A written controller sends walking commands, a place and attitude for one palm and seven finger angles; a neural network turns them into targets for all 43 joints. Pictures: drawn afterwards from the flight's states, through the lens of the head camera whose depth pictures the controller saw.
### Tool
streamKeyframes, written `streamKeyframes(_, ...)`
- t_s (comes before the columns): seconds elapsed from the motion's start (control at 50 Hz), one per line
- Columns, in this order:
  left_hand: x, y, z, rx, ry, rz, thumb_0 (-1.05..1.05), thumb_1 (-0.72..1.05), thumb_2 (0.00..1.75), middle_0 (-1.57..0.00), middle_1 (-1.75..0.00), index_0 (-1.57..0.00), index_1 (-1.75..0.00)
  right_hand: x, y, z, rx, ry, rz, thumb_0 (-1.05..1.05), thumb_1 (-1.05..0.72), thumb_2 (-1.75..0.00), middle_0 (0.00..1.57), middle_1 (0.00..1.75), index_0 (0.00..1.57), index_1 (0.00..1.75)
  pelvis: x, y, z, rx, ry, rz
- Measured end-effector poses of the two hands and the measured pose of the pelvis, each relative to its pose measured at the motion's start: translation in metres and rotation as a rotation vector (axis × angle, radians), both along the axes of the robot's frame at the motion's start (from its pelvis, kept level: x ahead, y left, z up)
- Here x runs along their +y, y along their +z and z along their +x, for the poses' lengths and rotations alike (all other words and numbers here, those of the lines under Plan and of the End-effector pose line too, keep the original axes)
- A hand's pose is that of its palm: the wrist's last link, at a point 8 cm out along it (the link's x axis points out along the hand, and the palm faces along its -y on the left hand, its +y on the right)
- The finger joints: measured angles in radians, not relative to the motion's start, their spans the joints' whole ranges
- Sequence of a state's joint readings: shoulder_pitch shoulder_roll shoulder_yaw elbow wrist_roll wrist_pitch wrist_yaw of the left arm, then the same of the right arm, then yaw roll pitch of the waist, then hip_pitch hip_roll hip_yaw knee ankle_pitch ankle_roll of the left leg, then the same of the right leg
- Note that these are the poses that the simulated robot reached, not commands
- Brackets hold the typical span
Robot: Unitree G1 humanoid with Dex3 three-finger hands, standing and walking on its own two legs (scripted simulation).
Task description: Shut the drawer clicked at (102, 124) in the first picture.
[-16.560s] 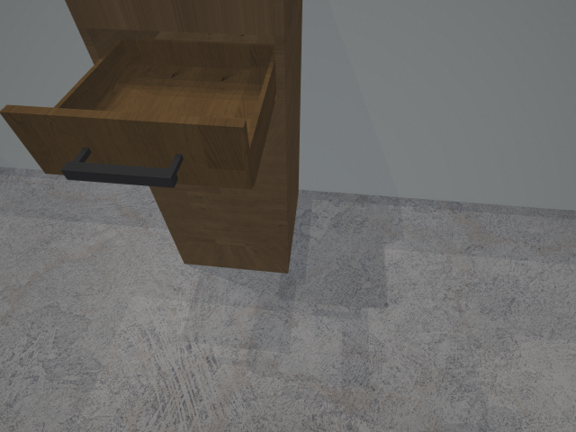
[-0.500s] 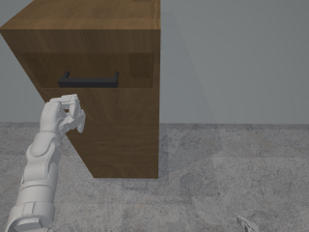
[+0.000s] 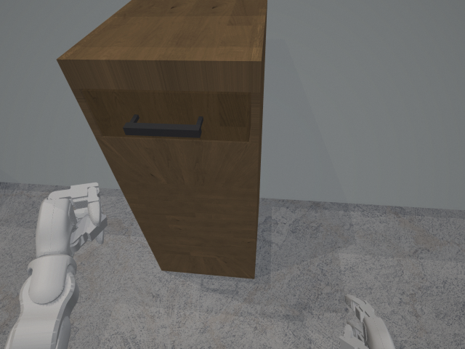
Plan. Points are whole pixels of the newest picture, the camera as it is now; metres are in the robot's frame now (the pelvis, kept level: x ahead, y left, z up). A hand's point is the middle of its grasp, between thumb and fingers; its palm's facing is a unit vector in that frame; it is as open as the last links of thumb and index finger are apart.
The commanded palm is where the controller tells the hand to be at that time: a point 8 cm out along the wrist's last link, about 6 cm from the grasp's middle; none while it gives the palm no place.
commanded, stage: draw the hand back to the body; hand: left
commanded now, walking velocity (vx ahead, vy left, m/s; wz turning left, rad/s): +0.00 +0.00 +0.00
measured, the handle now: (165, 124) +0.56 +0.21 +0.09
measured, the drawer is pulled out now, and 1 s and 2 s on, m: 0.00 0.00 0.00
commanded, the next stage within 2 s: step back with the hand held close in 0.54 s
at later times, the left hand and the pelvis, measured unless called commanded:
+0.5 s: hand (60, 262) +0.18 +0.24 +0.15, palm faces +0.39 -0.83 -0.40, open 3.2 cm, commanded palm +0.14 +0.28 +0.17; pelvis +0.01 +0.00 +0.00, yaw +0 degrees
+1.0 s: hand (61, 266) +0.19 +0.25 +0.13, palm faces +0.24 -0.85 -0.47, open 3.2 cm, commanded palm +0.12 +0.30 +0.17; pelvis -0.01 +0.02 +0.00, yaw -1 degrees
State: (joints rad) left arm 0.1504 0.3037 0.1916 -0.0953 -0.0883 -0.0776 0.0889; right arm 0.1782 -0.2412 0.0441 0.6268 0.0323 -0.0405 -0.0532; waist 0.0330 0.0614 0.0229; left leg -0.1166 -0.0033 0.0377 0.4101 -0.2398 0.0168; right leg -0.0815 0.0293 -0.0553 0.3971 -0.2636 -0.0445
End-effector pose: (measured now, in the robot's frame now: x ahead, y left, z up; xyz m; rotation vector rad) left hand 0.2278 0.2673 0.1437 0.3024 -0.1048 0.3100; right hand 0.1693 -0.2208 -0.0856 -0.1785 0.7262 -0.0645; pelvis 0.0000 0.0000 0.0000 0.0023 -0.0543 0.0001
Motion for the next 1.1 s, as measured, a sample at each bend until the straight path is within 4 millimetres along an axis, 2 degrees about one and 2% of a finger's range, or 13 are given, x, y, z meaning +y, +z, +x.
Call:
streamKeyframes(0.24,0.0,0.016,-0.046,-0.013,0.013,0.089,0.01,0.89,0.9,-1.41,-1.6,-1.4,-1.6,-0.003,-0.003,-0.004,-0.001,-0.018,0.017,0.02,-0.9,-0.9,0.2,0.3,0.2,0.3,0.0,0.001,0.005,-0.013,-0.01,-0.001)
streamKeyframes(0.44,0.005,0.029,-0.084,-0.017,0.065,0.155,0.01,0.89,0.9,-1.41,-1.6,-1.4,-1.6,-0.004,0.003,0.009,-0.05,-0.011,-0.001,0.02,-0.9,-0.9,0.2,0.3,0.2,0.3,0.0,0.0,0.008,-0.012,-0.004,-0.006)
streamKeyframes(0.54,0.009,0.026,-0.085,-0.019,0.092,0.141,0.01,0.89,0.9,-1.41,-1.6,-1.4,-1.6,0.001,0.005,0.016,-0.061,0.007,-0.007,0.02,-0.9,-0.9,0.2,0.3,0.2,0.3,0.0,-0.001,0.006,-0.012,0.004,-0.006)
streamKeyframes(0.68,0.008,0.023,-0.078,-0.023,0.082,0.119,0.01,0.89,0.9,-1.41,-1.6,-1.4,-1.6,0.006,0.008,0.019,-0.071,0.014,-0.006,0.02,-0.9,-0.9,0.2,0.3,0.2,0.3,0.0,0.0,0.008,-0.012,-0.001,-0.007)
streamKeyframes(0.76,0.014,0.037,-0.071,-0.066,0.055,0.185,0.01,0.89,0.9,-1.41,-1.6,-1.4,-1.6,0.005,0.009,0.015,-0.049,0.004,-0.005,0.02,-0.9,-0.9,0.2,0.3,0.2,0.3,0.002,-0.001,0.007,0.013,-0.006,-0.016)
streamKeyframes(0.82,0.018,0.037,-0.067,-0.057,0.03,0.212,0.01,0.89,0.9,-1.41,-1.6,-1.4,-1.6,0.0,0.009,0.009,-0.017,-0.028,-0.013,0.02,-0.9,-0.9,0.2,0.3,0.2,0.3,0.006,-0.001,0.004,0.036,-0.014,-0.017)
streamKeyframes(0.98,0.023,0.011,-0.071,0.07,-0.049,0.193,0.01,0.89,0.9,-1.41,-1.6,-1.4,-1.6,-0.01,0.009,-0.022,0.062,-0.128,-0.069,0.01,-0.9,-0.9,0.2,0.3,0.2,0.3,0.019,-0.003,-0.01,0.071,-0.026,-0.016)
streamKeyframes(1.1,0.034,0.021,-0.089,0.019,-0.06,0.235,0.01,0.89,0.9,-1.41,-1.6,-1.4,-1.59,-0.002,0.011,-0.044,0.065,-0.131,-0.095,0.02,-0.9,-0.9,0.2,0.3,0.2,0.3,0.027,-0.005,-0.027,0.076,-0.023,-0.017)
